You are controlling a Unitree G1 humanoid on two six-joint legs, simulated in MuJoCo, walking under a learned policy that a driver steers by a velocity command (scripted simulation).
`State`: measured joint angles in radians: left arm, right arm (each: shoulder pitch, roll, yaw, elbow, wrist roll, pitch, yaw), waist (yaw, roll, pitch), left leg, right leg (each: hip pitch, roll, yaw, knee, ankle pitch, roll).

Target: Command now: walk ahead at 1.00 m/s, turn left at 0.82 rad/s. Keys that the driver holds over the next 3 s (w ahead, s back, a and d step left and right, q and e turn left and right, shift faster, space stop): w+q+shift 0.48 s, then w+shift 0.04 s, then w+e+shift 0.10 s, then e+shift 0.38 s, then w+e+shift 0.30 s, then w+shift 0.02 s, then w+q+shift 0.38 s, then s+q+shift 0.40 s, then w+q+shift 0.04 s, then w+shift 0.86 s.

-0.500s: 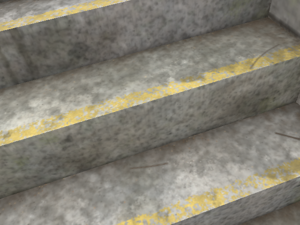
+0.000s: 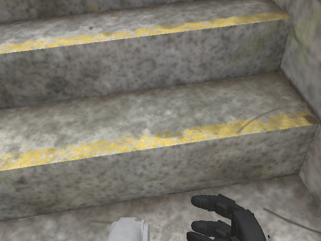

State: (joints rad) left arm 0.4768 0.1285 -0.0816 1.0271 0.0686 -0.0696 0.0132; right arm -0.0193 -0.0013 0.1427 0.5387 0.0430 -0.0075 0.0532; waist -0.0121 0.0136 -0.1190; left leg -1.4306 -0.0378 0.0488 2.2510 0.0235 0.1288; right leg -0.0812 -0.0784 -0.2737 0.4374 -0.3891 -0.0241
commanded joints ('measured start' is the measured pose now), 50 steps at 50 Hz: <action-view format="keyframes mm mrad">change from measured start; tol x128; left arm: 1 -191 274 35 -106 -54 -25 30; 50 -426 27 19 -683 -63 92 -1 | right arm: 1 8 -182 -58 -62 -12 -10 -2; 50 -45 -325 -176 140 -59 18 -123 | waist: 1 -191 -74 -45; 50 208 104 164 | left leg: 1 670 -12 182 -427 -94 59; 38 1175 33 100 -1582 -397 -146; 42 1870 492 -200 -1633 1583 -14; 50 1014 320 238 -2116 40 -70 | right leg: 1 -293 -92 -156 -222 1526 12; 5 119 -297 78 203 2125 -137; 10 -840 121 430 1648 -17 -49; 35 -551 -89 463 -204 207 -231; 50 -996 -16 300 1530 -53 85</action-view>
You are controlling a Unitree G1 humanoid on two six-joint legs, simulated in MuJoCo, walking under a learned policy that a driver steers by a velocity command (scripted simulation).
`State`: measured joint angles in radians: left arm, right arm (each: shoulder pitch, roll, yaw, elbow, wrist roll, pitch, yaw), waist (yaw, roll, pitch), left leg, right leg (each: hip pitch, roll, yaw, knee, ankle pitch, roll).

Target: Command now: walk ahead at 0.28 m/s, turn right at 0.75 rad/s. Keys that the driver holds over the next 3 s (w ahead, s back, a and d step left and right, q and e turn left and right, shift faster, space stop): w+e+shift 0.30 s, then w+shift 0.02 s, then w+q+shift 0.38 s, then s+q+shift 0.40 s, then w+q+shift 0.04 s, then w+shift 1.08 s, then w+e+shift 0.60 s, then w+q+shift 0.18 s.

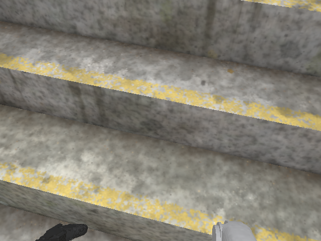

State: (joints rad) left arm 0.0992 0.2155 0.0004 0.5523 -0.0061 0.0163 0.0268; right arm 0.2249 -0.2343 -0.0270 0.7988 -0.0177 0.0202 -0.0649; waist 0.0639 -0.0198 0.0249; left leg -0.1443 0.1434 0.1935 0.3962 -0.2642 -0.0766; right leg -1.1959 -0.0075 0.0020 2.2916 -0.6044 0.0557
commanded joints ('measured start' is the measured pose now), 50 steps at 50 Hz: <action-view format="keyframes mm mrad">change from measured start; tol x64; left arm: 1 -40 -48 -63 -182 14 9 -18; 50 -279 -38 -61 -240 66 -117 -4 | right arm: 1 -283 -124 -17 -113 -6 -15 -3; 26 748 41 21 109 -10 -48 81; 50 16 -114 -97 -248 64 37 -86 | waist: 1 120 151 -7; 50 -8 127 -230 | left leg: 1 -401 69 142 -318 183 157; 5 70 179 91 -23 1732 293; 8 -397 -109 -74 883 186 182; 13 -928 -180 -304 1805 25 97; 28 -132 -118 -732 78 582 322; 32 -419 72 -1209 -199 -689 389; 50 158 -66 -729 265 1221 122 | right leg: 1 331 -59 -60 -463 335 -8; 6 801 153 -115 -1026 -103 -227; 9 895 -82 993 -1881 -361 -458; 23 594 -81 -5 -1627 901 -216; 29 105 95 157 -109 374 -92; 48 -234 0 224 -289 -118 19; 50 353 -26 245 -1054 -25 -60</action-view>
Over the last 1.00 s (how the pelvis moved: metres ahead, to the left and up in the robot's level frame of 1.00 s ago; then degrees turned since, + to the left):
0.20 0.05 0.21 18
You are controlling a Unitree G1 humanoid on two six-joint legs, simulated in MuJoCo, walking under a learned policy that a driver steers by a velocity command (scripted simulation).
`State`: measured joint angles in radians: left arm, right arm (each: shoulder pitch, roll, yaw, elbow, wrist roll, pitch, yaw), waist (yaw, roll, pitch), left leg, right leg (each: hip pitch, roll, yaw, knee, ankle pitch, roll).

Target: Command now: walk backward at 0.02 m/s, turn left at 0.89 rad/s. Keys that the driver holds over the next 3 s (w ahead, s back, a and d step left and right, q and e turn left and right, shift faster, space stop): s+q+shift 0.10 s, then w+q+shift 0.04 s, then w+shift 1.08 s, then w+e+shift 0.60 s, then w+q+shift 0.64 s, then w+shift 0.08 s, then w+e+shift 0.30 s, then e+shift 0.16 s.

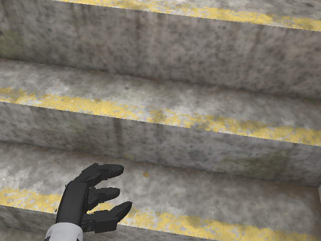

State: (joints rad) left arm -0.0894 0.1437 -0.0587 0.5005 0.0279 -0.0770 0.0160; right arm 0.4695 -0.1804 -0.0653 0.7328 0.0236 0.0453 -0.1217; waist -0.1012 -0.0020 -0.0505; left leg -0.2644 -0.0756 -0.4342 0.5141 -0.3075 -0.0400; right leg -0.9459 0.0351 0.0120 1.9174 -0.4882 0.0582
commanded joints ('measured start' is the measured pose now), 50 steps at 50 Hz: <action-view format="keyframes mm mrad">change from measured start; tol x64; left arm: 1 -4 143 44 -170 -1 -15 22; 50 589 67 58 261 -4 -11 34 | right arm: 1 -302 -222 -77 -233 31 21 -11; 50 -591 34 129 -396 2 -125 133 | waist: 1 188 79 -265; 50 182 27 196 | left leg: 1 158 106 -83 255 1389 40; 4 -518 -180 166 947 -397 -55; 11 -1479 -3 474 1714 -395 48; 19 32 -50 498 536 -125 164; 22 84 272 -725 -152 -921 430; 39 -547 266 381 53 -211 167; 50 -1217 164 257 1530 135 -28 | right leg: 1 493 -51 187 -1105 -28 -66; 5 1048 -530 390 -1343 1509 -303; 11 1491 -260 21 -1486 1417 -154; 14 751 -187 -126 -1712 1218 -93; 19 886 -333 -35 -1401 2306 -274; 21 327 96 124 -224 427 -189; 32 122 26 4 269 440 -81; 42 607 -32 -119 -1376 139 -174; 44 952 -272 429 -1315 1120 -257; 50 754 -339 569 -1590 -99 -333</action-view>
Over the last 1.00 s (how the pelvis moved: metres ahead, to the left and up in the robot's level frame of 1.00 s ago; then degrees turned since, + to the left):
0.22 -0.17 0.21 3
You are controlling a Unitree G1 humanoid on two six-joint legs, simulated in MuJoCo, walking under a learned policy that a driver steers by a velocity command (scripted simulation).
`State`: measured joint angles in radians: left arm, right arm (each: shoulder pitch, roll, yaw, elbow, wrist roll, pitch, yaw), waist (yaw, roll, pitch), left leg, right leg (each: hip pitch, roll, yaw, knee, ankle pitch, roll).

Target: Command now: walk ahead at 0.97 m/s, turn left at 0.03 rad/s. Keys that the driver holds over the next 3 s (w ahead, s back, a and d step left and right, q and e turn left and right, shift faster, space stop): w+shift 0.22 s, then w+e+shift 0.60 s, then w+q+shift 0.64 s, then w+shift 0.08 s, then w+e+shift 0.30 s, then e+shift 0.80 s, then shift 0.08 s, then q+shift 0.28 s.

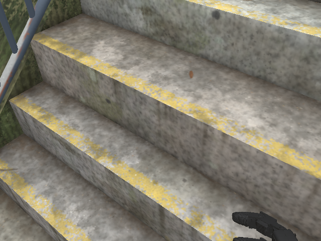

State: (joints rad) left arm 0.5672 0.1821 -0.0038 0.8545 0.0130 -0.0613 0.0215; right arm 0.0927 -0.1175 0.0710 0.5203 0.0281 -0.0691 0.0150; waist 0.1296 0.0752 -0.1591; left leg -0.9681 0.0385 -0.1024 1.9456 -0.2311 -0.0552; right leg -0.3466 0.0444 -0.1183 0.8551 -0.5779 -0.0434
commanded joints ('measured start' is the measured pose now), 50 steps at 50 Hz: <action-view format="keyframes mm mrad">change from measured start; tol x128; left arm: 1 -51 26 0 -74 11 -31 32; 50 -899 -97 -41 -405 63 -50 -143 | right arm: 1 -239 -17 -4 -197 -4 -12 -4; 50 517 -83 -78 289 -55 -52 -42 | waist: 1 -47 -73 304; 50 -187 -38 -29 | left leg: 1 -526 51 -61 102 2 -7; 13 -70 -7 310 -874 -464 102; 20 1648 425 -16 -1152 2055 198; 31 720 267 -36 -1199 1886 170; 35 -719 -335 240 662 -1248 22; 50 838 45 -385 -1362 164 331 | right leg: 1 179 -347 622 -526 104 -218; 14 537 -276 282 -271 2031 -93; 26 -1190 -73 62 1354 -291 58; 33 734 -300 272 -1162 1153 -247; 36 1068 -345 -27 -321 2697 -93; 50 -456 82 211 1112 184 -66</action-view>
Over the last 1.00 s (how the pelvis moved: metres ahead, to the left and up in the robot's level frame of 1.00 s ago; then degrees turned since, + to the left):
0.17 -0.16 0.18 17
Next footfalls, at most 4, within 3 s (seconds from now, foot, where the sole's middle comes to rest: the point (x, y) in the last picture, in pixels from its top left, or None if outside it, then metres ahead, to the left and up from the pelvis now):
0.36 left None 0.18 0.23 -0.73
0.68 right None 0.04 0.12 -0.70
0.92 left None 0.42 0.19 -0.53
1.36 right None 0.27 -0.05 -0.53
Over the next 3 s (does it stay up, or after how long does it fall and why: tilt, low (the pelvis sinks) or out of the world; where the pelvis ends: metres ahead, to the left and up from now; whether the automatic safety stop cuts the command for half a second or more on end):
stays up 0.61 0.10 0.44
